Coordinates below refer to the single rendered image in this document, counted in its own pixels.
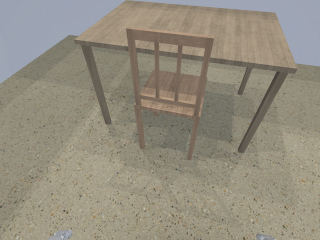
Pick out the chair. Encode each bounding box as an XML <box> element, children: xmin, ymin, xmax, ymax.
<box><xmin>126</xmin><ymin>26</ymin><xmax>215</xmax><ymax>160</ymax></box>

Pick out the table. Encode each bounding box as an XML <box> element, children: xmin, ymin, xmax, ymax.
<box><xmin>74</xmin><ymin>0</ymin><xmax>298</xmax><ymax>153</ymax></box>

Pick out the left robot hand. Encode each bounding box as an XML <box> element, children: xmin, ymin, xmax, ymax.
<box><xmin>47</xmin><ymin>229</ymin><xmax>73</xmax><ymax>240</ymax></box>

